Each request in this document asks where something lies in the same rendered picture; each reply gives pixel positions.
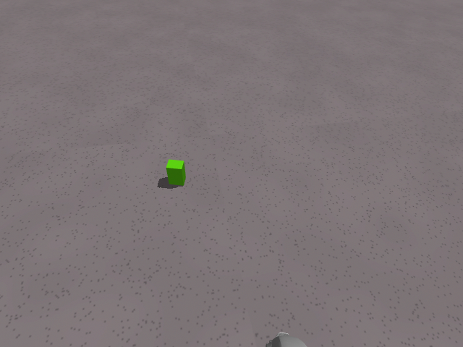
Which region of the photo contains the carton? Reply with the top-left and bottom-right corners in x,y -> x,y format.
166,160 -> 186,186

